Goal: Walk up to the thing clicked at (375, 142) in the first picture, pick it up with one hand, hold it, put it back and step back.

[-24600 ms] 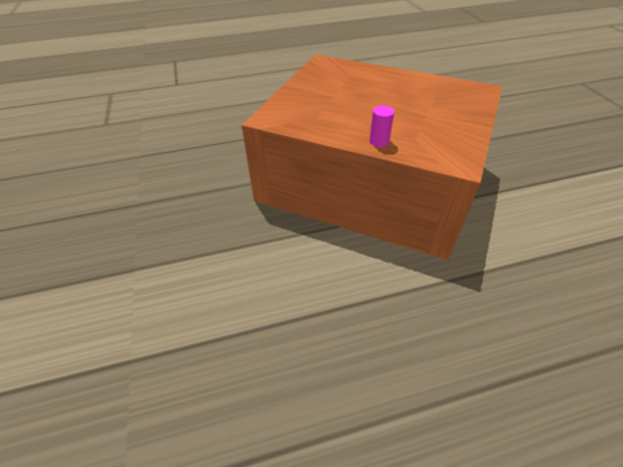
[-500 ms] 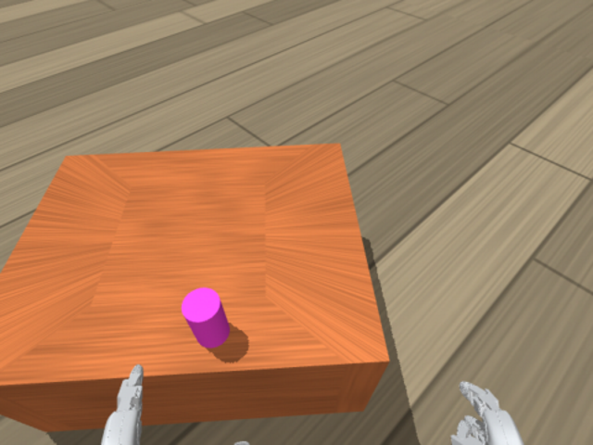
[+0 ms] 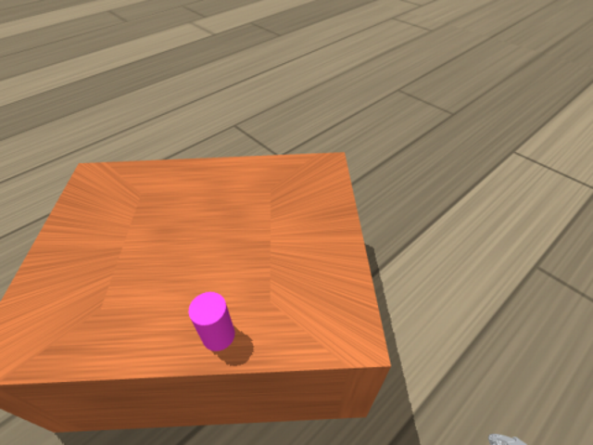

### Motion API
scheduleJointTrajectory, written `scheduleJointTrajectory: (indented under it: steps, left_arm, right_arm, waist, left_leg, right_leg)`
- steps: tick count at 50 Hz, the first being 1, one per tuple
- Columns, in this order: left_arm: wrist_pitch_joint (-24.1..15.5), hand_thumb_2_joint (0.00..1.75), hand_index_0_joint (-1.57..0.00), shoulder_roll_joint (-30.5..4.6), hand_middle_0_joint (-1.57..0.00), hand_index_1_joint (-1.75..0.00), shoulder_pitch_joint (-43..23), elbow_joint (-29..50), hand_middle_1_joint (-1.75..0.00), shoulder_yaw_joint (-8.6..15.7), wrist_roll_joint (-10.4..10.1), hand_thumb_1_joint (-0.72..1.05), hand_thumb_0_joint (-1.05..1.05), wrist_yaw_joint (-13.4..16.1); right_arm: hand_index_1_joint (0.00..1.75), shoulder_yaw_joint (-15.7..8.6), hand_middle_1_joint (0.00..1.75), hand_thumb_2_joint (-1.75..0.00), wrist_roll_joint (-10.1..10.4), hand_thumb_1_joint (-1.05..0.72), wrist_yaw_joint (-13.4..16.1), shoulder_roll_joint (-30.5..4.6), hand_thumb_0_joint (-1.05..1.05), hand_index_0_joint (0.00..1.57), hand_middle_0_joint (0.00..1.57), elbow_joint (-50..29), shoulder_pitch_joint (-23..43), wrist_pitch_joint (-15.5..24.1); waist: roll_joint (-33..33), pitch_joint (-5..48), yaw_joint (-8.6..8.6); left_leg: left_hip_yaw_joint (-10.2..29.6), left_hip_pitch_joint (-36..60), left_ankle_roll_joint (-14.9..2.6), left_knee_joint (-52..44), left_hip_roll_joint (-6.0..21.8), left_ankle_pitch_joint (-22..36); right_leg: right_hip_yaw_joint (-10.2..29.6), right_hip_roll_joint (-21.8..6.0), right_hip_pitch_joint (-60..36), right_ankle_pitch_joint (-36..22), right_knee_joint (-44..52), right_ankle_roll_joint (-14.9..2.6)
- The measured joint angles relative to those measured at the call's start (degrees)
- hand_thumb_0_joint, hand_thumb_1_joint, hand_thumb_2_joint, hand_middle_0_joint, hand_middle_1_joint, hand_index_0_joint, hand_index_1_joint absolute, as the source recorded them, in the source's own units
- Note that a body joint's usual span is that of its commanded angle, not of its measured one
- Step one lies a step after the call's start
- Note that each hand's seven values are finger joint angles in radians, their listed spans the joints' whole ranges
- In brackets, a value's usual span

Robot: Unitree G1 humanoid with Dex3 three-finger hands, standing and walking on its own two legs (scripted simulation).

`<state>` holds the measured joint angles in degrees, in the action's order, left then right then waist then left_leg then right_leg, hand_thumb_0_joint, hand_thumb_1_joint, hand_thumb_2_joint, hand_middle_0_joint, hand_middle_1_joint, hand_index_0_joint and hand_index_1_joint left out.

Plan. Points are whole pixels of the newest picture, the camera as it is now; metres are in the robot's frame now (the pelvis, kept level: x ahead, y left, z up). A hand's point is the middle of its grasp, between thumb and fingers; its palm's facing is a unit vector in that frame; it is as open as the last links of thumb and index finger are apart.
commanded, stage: stand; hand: left
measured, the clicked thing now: (213, 322) +0.43 +0.20 -0.25
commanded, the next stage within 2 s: none
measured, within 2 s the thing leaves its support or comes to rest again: neither
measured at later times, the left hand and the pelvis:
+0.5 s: hand out of the picture +0.04 +0.25 -0.13, palm faces -0.03 -0.94 -0.34, open 7.5 cm; pelvis +0.00 +0.01 +0.04, yaw +0 degrees
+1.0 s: hand out of the picture +0.06 +0.27 -0.12, palm faces -0.05 -0.94 -0.34, open 7.4 cm; pelvis +0.00 +0.02 +0.04, yaw -1 degrees
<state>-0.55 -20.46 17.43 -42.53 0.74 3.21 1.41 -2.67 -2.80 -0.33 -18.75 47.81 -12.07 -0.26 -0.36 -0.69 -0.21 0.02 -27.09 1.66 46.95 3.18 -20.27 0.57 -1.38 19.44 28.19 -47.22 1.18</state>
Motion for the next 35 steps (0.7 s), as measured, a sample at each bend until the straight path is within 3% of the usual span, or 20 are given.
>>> scheduleJointTrajectory:
  steps: [8,16,23,35]
  left_arm:
    - [0.2,0.7,-0.2,-0.1,-0.19,-0.28,-1.0,-9.5,-0.27,0.3,-0.9,0.23,-0.01,0.2]
    - [0.3,0.85,-0.21,1.3,-0.2,-0.3,-3.0,-15.9,-0.29,-0.5,-1.5,0.71,0.0,-0.3]
    - [-0.1,0.89,-0.21,1.8,-0.2,-0.3,-4.9,-19.4,-0.29,-0.9,-1.7,0.85,0.0,-0.6]
    - [0.1,0.89,-0.21,1.2,-0.2,-0.3,-8.1,-22.4,-0.3,-0.5,-2.0,0.9,0.0,-0.8]
  right_arm:
    - [0.3,0.3,0.3,-0.9,0.7,-0.9,0.5,-0.3,0.01,0.2,0.2,6.9,0.0,-0.3]
    - [0.3,1.6,0.3,-0.9,1.1,-0.9,0.3,0.8,0.01,0.2,0.2,11.8,1.2,-0.4]
    - [0.3,1.8,0.3,-0.9,1.6,-0.9,0.2,0.8,0.01,0.2,0.2,14.4,2.2,0.0]
    - [0.3,1.9,0.3,-0.9,1.8,-0.9,0.5,-0.1,0.01,0.2,0.2,17.1,3.5,0.4]
  waist:
    - [0.0,-1.7,0.36]
    - [-0.4,-1.9,0.14]
    - [-0.6,-2.3,-0.14]
    - [0.2,-2.9,-0.03]
  left_leg:
    - [0.1,4.7,0.08,-5.5,0.0,2.6]
    - [0.0,9.8,0.12,-13.4,0.0,6.6]
    - [-0.2,13.0,0.05,-18.6,-0.2,9.3]
    - [-1.3,15.5,-0.48,-22.6,-0.8,11.0]
  right_leg:
    - [-0.3,0.1,-5.0,-3.0,6.1,0.09]
    - [-0.6,0.1,-10.1,-7.5,14.6,0.19]
    - [-0.6,0.0,-13.5,-10.5,20.4,0.49]
    - [0.2,-0.8,-15.7,-12.5,24.3,1.16]
